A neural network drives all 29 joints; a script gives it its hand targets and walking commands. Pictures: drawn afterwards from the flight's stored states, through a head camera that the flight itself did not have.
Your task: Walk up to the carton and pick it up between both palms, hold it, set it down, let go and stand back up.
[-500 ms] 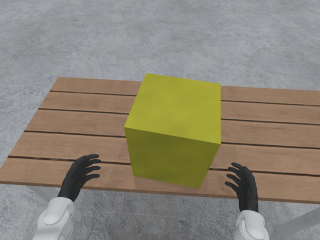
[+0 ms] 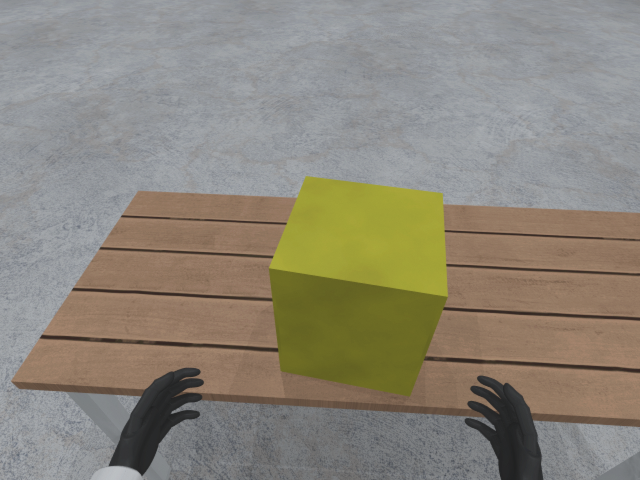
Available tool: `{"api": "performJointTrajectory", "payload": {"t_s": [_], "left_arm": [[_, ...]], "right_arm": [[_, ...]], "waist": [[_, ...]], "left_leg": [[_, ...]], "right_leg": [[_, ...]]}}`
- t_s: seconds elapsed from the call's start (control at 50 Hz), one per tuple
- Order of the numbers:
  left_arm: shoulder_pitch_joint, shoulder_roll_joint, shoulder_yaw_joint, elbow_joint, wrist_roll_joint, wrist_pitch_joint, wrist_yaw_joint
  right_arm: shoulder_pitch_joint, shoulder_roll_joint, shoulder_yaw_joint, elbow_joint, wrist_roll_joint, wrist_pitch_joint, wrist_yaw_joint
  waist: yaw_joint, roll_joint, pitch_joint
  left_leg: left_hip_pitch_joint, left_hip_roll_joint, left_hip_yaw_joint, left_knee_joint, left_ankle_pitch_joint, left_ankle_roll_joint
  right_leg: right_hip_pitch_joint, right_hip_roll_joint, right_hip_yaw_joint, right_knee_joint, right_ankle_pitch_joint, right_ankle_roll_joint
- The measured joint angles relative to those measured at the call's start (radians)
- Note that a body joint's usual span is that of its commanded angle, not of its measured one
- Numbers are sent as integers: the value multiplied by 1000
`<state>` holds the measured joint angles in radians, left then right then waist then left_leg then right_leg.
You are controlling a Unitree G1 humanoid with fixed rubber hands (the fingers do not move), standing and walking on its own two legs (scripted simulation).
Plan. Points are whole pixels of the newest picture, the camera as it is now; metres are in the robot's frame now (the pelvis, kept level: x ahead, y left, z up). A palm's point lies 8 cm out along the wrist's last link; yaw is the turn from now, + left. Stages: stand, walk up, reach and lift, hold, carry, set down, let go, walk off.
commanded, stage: set down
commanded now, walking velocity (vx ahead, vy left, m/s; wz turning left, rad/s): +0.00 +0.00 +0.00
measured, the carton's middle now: (357, 286) +0.41 -0.03 +0.00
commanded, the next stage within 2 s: let go in 1.80 s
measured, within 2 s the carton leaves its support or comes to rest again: neither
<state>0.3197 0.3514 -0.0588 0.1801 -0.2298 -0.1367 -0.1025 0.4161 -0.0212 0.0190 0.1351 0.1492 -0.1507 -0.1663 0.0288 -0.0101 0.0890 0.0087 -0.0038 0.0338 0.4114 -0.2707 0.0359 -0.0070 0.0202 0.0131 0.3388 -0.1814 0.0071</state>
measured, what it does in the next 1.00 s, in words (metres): stands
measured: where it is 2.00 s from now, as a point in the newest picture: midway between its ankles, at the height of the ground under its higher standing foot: outside the picture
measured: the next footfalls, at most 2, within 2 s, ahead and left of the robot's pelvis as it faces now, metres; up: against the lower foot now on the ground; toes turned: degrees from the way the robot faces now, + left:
none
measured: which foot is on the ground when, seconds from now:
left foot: down 0.00-1.00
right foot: down 0.00-1.00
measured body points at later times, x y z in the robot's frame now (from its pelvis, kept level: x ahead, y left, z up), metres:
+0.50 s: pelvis +0.01 -0.01 +0.00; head -0.01 +0.00 +0.45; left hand +0.18 +0.23 -0.03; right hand +0.19 -0.20 -0.04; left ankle -0.02 +0.09 -0.74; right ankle +0.01 -0.13 -0.74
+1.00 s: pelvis +0.02 -0.02 +0.00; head +0.01 +0.00 +0.45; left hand +0.18 +0.22 -0.05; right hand +0.19 -0.22 -0.05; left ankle -0.02 +0.09 -0.74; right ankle +0.01 -0.13 -0.74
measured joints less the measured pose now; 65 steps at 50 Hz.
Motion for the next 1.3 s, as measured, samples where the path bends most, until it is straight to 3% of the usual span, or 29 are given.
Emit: {"api": "performJointTrajectory", "payload": {"t_s": [0.18,0.6,0.9,1.3], "left_arm": [[-20,4,-4,81,13,5,16],[-21,-30,24,130,61,54,0],[-15,-64,39,151,111,106,26],[-63,-112,33,247,148,175,76]], "right_arm": [[-65,-12,-26,84,-35,59,19],[-65,-33,-8,221,-60,-21,36],[-88,-69,-25,304,-75,-52,75],[-158,-97,-52,437,-124,-12,125]], "waist": [[11,4,18],[4,10,15],[3,12,17],[-2,17,1]], "left_leg": [[3,-8,0,3,5,1],[9,17,-15,-25,-1,-26],[22,25,-6,-35,-6,-28],[0,17,4,-31,8,-22]], "right_leg": [[-8,-8,0,31,-12,1],[6,17,-14,-10,-15,-24],[19,24,-5,-27,-13,-26],[-10,16,1,-10,-3,-19]]}}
